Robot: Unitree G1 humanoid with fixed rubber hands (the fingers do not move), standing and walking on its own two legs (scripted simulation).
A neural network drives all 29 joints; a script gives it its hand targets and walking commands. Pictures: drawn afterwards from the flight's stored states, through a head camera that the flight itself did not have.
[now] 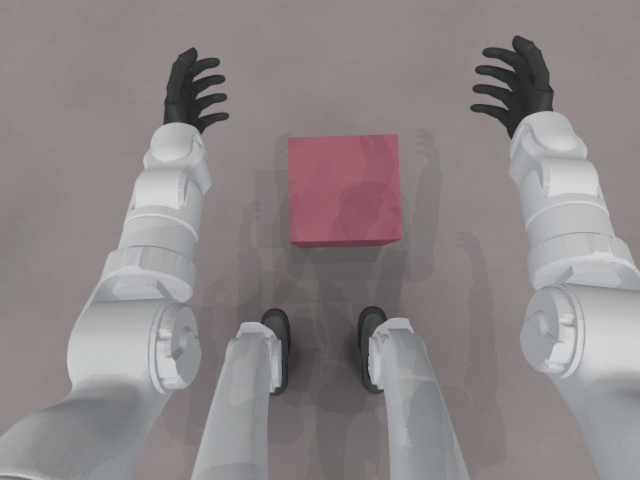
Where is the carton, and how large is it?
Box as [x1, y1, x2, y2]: [288, 134, 401, 247]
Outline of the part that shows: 397,134 288,137 289,241 299,247 383,245 400,239 401,228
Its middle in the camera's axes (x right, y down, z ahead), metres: +0.05 -0.09 +0.85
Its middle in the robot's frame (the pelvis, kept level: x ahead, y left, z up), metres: +0.49 -0.04 -0.51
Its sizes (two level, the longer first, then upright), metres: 0.210 0.200 0.250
